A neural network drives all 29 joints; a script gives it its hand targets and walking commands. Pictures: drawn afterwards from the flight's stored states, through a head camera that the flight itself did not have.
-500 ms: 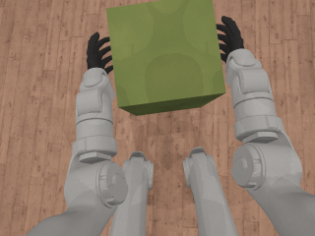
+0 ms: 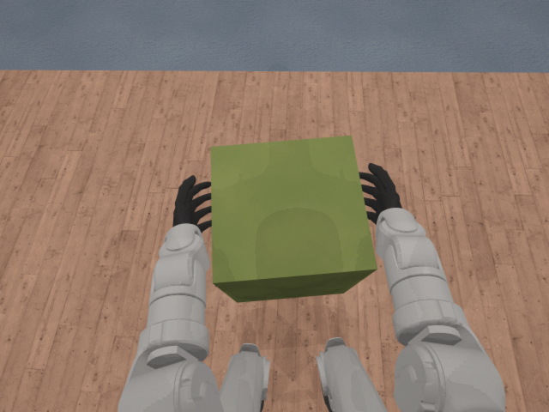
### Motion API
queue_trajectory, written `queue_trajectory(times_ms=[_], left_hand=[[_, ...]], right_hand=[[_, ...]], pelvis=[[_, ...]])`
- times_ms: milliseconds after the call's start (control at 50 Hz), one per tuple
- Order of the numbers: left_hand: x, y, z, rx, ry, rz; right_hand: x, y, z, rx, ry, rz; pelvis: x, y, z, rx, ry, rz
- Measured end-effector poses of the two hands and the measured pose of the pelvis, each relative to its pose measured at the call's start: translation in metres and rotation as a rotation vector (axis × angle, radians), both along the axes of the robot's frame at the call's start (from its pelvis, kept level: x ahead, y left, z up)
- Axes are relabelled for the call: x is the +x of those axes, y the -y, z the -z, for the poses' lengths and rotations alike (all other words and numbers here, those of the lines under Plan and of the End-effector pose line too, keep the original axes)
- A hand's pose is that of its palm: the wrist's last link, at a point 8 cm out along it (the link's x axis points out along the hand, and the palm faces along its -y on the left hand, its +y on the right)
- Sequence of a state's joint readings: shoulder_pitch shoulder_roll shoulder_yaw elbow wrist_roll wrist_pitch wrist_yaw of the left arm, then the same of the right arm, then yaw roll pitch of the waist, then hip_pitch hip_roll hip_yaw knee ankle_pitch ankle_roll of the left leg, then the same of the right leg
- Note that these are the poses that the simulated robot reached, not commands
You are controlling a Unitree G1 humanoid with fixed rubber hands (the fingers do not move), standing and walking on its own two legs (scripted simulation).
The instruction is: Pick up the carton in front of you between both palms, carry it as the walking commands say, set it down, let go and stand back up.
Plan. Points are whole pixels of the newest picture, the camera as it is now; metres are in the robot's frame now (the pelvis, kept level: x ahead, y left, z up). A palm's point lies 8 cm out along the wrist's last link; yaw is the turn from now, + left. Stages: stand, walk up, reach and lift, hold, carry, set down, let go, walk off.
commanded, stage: reach and lift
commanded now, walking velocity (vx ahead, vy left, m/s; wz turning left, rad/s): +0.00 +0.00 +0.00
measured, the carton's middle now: (286, 230) +0.42 +0.00 -0.11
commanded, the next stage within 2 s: hold in 1.64 s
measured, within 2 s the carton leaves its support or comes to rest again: neither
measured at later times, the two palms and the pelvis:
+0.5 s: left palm (142, 216) +0.36 +0.15 +0.11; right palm (427, 203) +0.35 -0.15 +0.11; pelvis +0.05 +0.01 +0.11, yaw +0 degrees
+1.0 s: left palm (120, 215) +0.34 +0.15 +0.16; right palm (449, 201) +0.33 -0.15 +0.15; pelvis +0.04 +0.00 +0.13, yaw +0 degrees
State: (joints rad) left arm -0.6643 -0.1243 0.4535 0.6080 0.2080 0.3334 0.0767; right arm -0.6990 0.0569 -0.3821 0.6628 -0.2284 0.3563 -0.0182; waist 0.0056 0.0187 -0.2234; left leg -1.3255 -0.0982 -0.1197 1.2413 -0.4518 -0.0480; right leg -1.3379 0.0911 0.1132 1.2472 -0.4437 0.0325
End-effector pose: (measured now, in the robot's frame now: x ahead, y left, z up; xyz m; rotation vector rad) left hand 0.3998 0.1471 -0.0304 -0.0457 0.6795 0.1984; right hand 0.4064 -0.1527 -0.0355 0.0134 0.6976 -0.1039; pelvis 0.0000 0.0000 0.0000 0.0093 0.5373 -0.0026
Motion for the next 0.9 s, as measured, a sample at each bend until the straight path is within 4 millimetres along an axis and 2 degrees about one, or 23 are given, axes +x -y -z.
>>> queue_trajectory(times_ms=[360, 480, 600, 700, 900], left_hand=[[-0.032, -0.004, -0.105, 0.001, 0.004, 0.028], [-0.042, -0.005, -0.139, 0.007, 0.015, 0.042], [-0.05, -0.007, -0.17, 0.025, 0.03, 0.067], [-0.057, -0.007, -0.183, 0.041, 0.016, 0.081], [-0.063, -0.006, -0.184, 0.039, -0.003, 0.077]], right_hand=[[-0.04, -0.004, -0.106, -0.003, 0.004, 0.026], [-0.052, -0.005, -0.141, -0.006, 0.016, 0.031], [-0.063, -0.007, -0.172, -0.025, 0.031, 0.03], [-0.07, -0.007, -0.185, -0.039, 0.019, 0.019], [-0.075, -0.006, -0.186, -0.032, 0.0, 0.022]], pelvis=[[0.038, -0.005, -0.09, -0.009, 0.26, 0.002], [0.049, -0.006, -0.112, -0.011, 0.369, 0.002], [0.054, -0.006, -0.125, -0.013, 0.479, 0.002], [0.052, -0.006, -0.129, -0.013, 0.547, 0.002], [0.039, -0.005, -0.127, -0.013, 0.591, 0.003]])
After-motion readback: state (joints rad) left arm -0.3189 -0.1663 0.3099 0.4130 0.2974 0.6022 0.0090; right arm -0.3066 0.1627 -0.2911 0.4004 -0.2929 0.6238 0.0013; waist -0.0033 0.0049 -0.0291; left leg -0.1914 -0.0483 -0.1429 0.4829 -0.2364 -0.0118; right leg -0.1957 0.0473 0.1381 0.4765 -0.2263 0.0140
